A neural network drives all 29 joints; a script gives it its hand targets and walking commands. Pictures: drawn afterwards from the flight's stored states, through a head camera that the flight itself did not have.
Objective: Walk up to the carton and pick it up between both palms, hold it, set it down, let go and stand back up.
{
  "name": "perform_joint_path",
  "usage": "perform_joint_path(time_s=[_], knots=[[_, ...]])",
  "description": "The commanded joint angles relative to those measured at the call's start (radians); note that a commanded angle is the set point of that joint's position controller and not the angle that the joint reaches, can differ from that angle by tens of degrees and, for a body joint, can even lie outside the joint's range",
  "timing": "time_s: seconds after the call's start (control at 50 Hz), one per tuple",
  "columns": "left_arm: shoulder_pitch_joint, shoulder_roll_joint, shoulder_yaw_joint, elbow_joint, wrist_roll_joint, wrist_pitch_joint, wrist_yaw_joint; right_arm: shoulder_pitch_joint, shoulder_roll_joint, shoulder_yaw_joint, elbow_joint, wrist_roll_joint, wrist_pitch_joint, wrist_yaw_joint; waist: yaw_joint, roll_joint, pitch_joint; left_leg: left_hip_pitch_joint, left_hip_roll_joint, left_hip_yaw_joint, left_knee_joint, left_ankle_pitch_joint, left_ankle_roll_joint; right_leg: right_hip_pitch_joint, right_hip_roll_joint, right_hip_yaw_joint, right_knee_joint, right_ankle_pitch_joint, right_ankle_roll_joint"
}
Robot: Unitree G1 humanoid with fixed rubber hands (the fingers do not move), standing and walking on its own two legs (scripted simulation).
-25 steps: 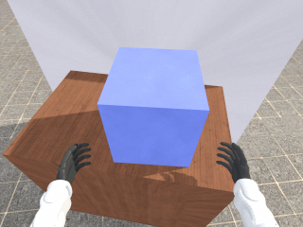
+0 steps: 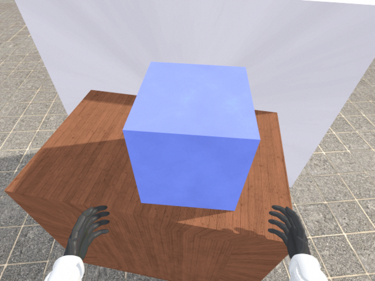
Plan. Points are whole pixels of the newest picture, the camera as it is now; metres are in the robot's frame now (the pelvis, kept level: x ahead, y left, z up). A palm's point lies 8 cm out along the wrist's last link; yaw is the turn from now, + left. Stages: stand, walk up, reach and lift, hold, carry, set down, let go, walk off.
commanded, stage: set down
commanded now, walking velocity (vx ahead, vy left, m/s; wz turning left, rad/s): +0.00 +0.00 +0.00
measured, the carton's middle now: (192, 136) +0.50 +0.00 +0.03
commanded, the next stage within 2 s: let go in 1.28 s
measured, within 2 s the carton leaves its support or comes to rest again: neither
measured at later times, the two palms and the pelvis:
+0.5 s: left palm (83, 269) +0.18 +0.24 -0.05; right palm (298, 260) +0.20 -0.22 -0.04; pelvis +0.00 +0.00 +0.00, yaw -1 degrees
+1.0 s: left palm out of the picture +0.15 +0.22 -0.08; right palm (299, 258) +0.20 -0.22 -0.04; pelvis +0.00 -0.01 +0.00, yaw +0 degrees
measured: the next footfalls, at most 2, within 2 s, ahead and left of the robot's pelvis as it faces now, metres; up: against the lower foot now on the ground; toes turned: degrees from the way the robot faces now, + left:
none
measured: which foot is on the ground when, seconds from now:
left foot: down 0.00-1.00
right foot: down 0.00-1.00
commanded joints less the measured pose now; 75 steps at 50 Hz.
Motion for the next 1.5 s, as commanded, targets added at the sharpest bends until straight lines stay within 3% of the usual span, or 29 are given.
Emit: perform_joint_path(time_s=[0.0, 0.34, 0.42, 0.8, 1.02, 1.48], knots=[[-0.158, 0.159, 0.053, -0.137, 0.003, -0.03, 0.002, -0.125, -0.117, -0.046, -0.137, -0.014, -0.048, 0.003, -0.005, 0.063, -0.164, 0.065, 0.002, -0.031, -0.052, 0.318, -0.057, -0.001, -0.023, 0.061, -0.083, 0.136, -0.009], [-0.078, 0.111, 0.057, -0.143, 0.081, 0.08, 0.026, -0.053, -0.106, -0.051, -0.061, -0.083, -0.021, 0.032, 0.008, 0.057, -0.103, 0.081, 0.007, -0.007, -0.079, 0.315, -0.056, 0.009, -0.016, 0.048, -0.101, 0.12, -0.01], [-0.066, 0.093, 0.062, -0.115, 0.115, 0.119, 0.025, -0.042, -0.101, -0.052, -0.004, -0.112, 0.003, 0.033, 0.002, 0.065, -0.063, 0.083, 0.008, -0.002, -0.095, 0.289, -0.053, 0.005, -0.017, 0.046, -0.118, 0.091, -0.013], [0.046, 0.019, 0.088, -0.193, 0.249, 0.276, 0.049, 0.042, -0.087, -0.079, 0.075, -0.203, 0.084, 0.048, -0.018, 0.09, 0.011, 0.122, 0.011, 0.017, -0.122, 0.334, -0.056, 0.021, -0.013, 0.032, -0.161, 0.115, -0.008], [0.051, -0.022, 0.084, -0.186, 0.295, 0.359, 0.056, 0.044, -0.088, -0.094, 0.121, -0.246, 0.132, 0.057, -0.031, 0.092, 0.049, 0.105, 0.015, 0.022, -0.143, 0.269, -0.049, 0.025, -0.015, 0.024, -0.176, 0.069, -0.006], [0.056, -0.065, 0.086, -0.2, 0.344, 0.373, 0.076, 0.045, -0.099, -0.105, 0.119, -0.26, 0.126, 0.073, -0.031, 0.071, 0.052, 0.063, 0.013, 0.037, -0.136, 0.222, -0.036, 0.069, -0.021, 0.045, -0.16, 0.083, -0.009]])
